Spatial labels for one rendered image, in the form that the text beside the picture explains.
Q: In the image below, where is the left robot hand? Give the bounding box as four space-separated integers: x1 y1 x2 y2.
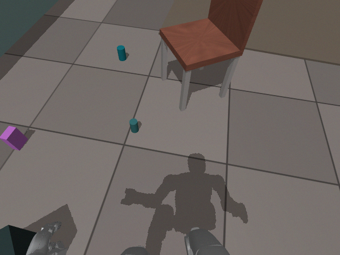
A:
26 221 67 255

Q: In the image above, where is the chair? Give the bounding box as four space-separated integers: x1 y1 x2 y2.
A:
160 0 263 111

